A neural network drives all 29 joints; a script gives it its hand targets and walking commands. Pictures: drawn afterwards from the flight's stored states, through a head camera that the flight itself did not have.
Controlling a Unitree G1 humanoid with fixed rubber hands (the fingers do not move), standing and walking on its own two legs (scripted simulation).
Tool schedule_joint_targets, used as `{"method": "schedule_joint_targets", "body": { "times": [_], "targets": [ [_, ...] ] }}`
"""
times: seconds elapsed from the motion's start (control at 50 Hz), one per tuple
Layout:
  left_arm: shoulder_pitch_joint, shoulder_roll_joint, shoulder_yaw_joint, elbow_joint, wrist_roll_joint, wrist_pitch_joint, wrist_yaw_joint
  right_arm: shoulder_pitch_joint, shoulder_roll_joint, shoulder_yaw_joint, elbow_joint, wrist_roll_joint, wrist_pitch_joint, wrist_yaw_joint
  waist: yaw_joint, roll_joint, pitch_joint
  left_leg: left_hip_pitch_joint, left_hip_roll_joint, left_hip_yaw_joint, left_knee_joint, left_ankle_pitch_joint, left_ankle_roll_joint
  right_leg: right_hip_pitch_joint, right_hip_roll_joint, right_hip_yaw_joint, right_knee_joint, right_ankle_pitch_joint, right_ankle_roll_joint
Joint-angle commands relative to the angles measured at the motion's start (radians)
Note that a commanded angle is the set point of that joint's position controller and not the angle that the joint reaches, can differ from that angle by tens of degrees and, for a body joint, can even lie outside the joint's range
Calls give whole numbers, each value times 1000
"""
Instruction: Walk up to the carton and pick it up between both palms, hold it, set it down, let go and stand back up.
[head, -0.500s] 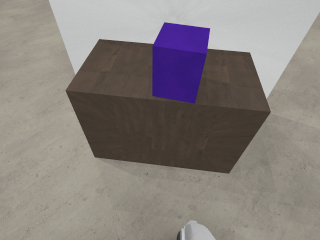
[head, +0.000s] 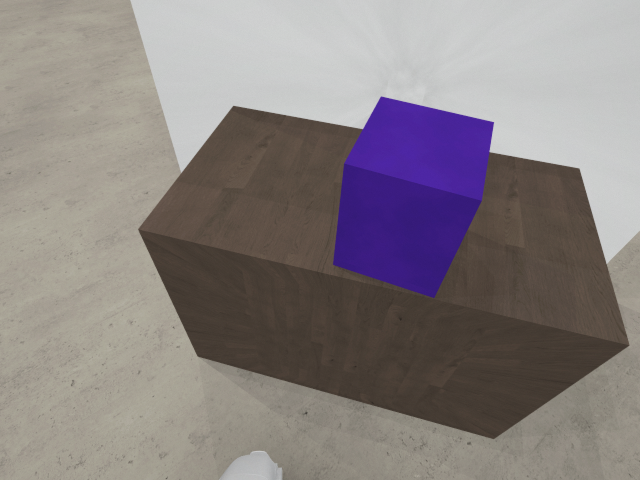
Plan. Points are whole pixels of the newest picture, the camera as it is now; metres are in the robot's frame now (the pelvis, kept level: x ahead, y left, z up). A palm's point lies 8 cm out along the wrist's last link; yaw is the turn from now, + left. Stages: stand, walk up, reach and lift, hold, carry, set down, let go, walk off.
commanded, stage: walk up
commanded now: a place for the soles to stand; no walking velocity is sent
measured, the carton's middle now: (407, 198) +0.59 -0.12 -0.02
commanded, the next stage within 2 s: none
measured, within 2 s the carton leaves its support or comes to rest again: neither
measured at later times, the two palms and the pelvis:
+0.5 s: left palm (185, 428) +0.20 +0.21 -0.13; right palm out of the picture +0.16 -0.27 -0.14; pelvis +0.13 -0.03 -0.01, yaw +1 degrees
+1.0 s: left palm out of the picture +0.11 +0.22 -0.13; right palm out of the picture +0.09 -0.29 -0.12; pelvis +0.08 -0.03 +0.01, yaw +4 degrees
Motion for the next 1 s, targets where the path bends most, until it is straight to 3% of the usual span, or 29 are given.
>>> {"method": "schedule_joint_targets", "body": {
  "times": [0.0, 0.02, 0.04, 0.06, 0.08, 0.1, 0.12, 0.16, 0.2, 0.24, 0.28, 0.32, 0.34, 0.42, 0.44, 0.46, 0.48, 0.5, 0.54, 0.6, 0.64, 0.7, 0.78, 0.82, 0.86, 0.88, 0.9, 0.94, 0.98],
  "targets": [
    [33, 157, 21, -36, 6, 0, -3, 129, -85, -34, -34, -5, -38, -24, -73, -9, 71, 279, -59, 33, -101, 22, 30, -254, -199, 119, -8, 124, -128],
    [62, 134, 9, -35, 12, 5, -6, 237, -116, -50, -18, -14, -44, -33, -113, 74, -12, 406, -36, -33, -112, -38, 30, -280, -159, 76, 179, 140, -102],
    [94, 83, -11, -59, 3, 11, -9, 343, -196, -69, -9, -13, -46, -43, -137, 241, -89, 512, 183, -360, -220, -167, 78, -376, -59, 13, 486, -2, -47],
    [140, 76, -17, -86, -1, 30, -5, 355, -262, -83, -30, 17, -36, -55, -121, 227, -99, 557, 375, -739, -358, -274, 180, -541, 9, 63, 657, -221, 1],
    [70, 139, 3, -102, -1, 45, 2, 315, -260, -88, -32, 44, -24, -66, -135, 128, -51, 484, 407, -821, -426, -388, 241, -589, -30, 128, 736, -211, 14],
    [-13, 160, 8, -120, 3, 48, 2, 291, -215, -70, -40, 55, -22, -71, -141, 72, 17, 424, 374, -722, -447, -321, 189, -611, -51, 161, 761, -149, 12],
    [-46, 140, 11, -118, 2, 46, 1, 264, -197, -58, -46, 51, -26, -75, -124, 62, 84, 344, 331, -557, -429, -128, 156, -590, -62, 177, 741, -81, 11],
    [-6, 97, 5, -96, -1, 39, -6, 165, -127, -31, -60, 44, -41, -71, -64, 110, 88, 270, 225, -303, -395, 196, 98, -488, -83, 185, 630, 25, 27],
    [47, 59, 0, -58, -4, 46, -5, 146, -87, -24, -51, 33, -51, -64, -20, 105, 24, 247, 162, -158, -342, 548, 90, -388, -46, 142, 620, 81, 23],
    [39, 28, -9, -51, -10, 57, 0, 119, -94, -15, -47, 41, -50, -64, -2, 144, -25, 223, 117, -57, -285, 757, 84, -322, -30, 116, 535, 125, 29],
    [-32, 16, -18, -58, -17, 57, 10, 101, -106, -15, -43, 43, -40, -65, -9, 182, -17, 228, 66, 10, -249, 825, 80, -317, -1, 75, 397, 181, 40],
    [-114, 32, -23, -77, -20, 58, 22, 108, -127, -20, -32, 43, -19, -65, -43, 202, -65, 297, 69, -16, -202, 743, 93, -296, 11, 42, 284, 234, 41],
    [-144, 46, -17, -88, -18, 58, 30, 106, -139, -26, -35, 37, -11, -66, -52, 165, -57, 299, 96, -38, -173, 707, 108, -286, 16, 41, 239, 262, 47],
    [-145, 123, 9, -88, -9, 64, 50, 38, -191, -34, -52, 41, 22, -63, -16, 106, -53, 132, 148, -133, -84, 399, 107, -61, -16, 94, 4, 436, 14],
    [-124, 156, 20, -85, -9, 61, 52, 71, -157, -17, -49, 40, 25, -60, -11, -5, -58, 60, 115, -129, -20, 131, 72, 15, -116, 221, -62, 580, -15],
    [-147, 223, 42, -106, -21, 60, 49, 138, -94, 2, -39, 53, 32, -62, -31, -157, -96, 78, -1, -53, 149, -244, 12, -28, -304, 403, -92, 690, -107],
    [-171, 234, 42, -102, -51, 72, 46, 167, -77, 6, -19, 47, 60, -79, -41, -167, -89, 144, -59, -39, 268, -535, 1, -146, -376, 472, -144, 572, -185],
    [-236, 208, 40, -108, -59, 81, 47, 150, -82, 0, -12, 38, 73, -90, -51, -186, -62, 90, -58, -64, 330, -567, 1, -173, -361, 470, -182, 428, -227],
    [-268, 147, 33, -127, -56, 84, 50, 80, -111, -14, -5, 34, 76, -87, -27, -139, -32, 92, -54, -110, 373, -475, 4, -244, -294, 390, -220, 286, -202],
    [-293, 139, 32, -131, -43, 81, 44, 72, -105, -10, 6, 42, 70, -79, -40, -160, -16, 116, -54, -95, 335, -396, -15, -282, -224, 306, -208, 229, -159],
    [-301, 115, 28, -133, -34, 87, 43, 88, -109, -16, 14, 44, 62, -70, -48, -134, -76, 93, -77, -74, 238, -395, -15, -185, -186, 285, -197, 54, -128],
    [-274, 135, 33, -119, -29, 94, 38, 37, -115, -19, 4, 41, 50, -71, -13, -159, -98, 92, -69, -47, 78, -381, -18, -116, -207, 349, -191, 15, -126],
    [-287, 176, 32, -107, -35, 113, 39, 113, -103, -20, 27, 45, 43, -64, -50, -139, -76, 238, -85, -14, -156, -239, 21, -248, -206, 338, -249, -145, -74],
    [-303, 166, 25, -106, -37, 111, 34, 157, -134, -38, 41, 42, 35, -58, -81, -99, -49, 299, -42, -97, -212, -201, 60, -357, -178, 301, -250, -192, -7],
    [-269, 112, 15, -91, -48, 108, 26, 135, -165, -38, 45, 58, 30, -53, -53, 41, -51, 123, 94, -324, -383, -578, 132, -256, -53, 183, -111, -131, 40],
    [-260, 123, 22, -82, -41, 108, 25, 40, -194, -45, 48, 70, 29, -57, -27, 126, 31, -84, 151, -366, -473, -703, 147, -134, 8, 119, 58, -14, 40],
    [-235, 105, 16, -72, -30, 104, 17, -52, -176, -32, 42, 61, 24, -61, 12, 167, 82, -147, 149, -348, -493, -628, 125, -96, -1, 144, 89, 65, 23],
    [-207, 85, 0, -35, -23, 84, 11, -73, -127, -3, 37, 59, 8, -63, 16, 125, 35, -16, 99, -273, -425, -347, 83, -105, -22, 170, 5, 212, -3],
    [-169, 95, -8, -14, -21, 59, 14, -40, -134, -9, 54, 50, 5, -56, 1, 107, -33, 132, 60, -200, -364, -275, 70, -141, -20, 148, -35, 234, -9]
  ]
}}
